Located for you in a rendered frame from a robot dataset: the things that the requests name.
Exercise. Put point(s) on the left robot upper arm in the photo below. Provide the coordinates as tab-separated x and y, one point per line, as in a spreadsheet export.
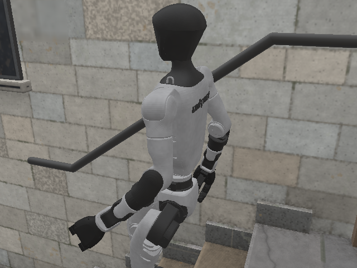
159	110

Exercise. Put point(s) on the right robot upper arm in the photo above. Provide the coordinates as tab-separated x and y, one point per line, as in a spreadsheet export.
220	123

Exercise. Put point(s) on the left robot forearm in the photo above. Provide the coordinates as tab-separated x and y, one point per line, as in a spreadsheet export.
142	194

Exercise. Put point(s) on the left robot thigh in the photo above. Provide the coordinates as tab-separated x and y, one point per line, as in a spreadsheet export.
154	232

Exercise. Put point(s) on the robot thigh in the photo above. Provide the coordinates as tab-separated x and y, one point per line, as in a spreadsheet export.
137	217
154	232

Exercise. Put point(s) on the right robot thigh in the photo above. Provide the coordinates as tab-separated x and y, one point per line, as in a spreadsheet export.
137	217

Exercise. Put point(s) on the left robot hand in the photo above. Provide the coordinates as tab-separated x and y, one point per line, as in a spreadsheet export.
87	231

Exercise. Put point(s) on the right robot hand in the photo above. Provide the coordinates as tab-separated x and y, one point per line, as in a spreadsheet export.
203	176

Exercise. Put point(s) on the right robot forearm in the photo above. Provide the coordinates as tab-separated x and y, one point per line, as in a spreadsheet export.
213	152

